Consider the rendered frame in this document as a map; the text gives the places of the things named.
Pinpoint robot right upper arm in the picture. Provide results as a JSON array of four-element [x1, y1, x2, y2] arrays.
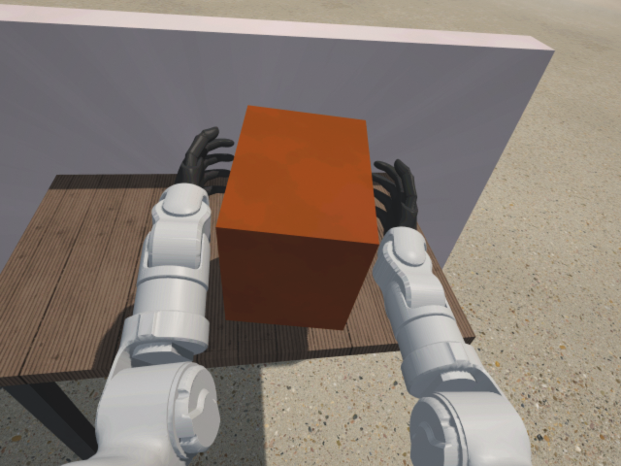
[[409, 391, 533, 466]]

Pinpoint robot left upper arm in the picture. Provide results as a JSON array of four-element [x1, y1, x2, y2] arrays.
[[61, 361, 220, 466]]

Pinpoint table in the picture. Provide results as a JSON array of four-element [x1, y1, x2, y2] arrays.
[[0, 173, 476, 460]]

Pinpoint right robot forearm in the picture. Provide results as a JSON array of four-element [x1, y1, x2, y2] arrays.
[[373, 227, 531, 449]]

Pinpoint carton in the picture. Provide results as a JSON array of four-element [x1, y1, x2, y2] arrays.
[[215, 105, 379, 330]]

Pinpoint left robot hand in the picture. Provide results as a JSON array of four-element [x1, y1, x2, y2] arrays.
[[174, 127, 234, 196]]

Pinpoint right robot hand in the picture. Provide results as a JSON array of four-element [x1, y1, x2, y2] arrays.
[[372, 159, 418, 237]]

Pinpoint left robot forearm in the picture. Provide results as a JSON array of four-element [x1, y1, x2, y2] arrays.
[[95, 183, 211, 444]]

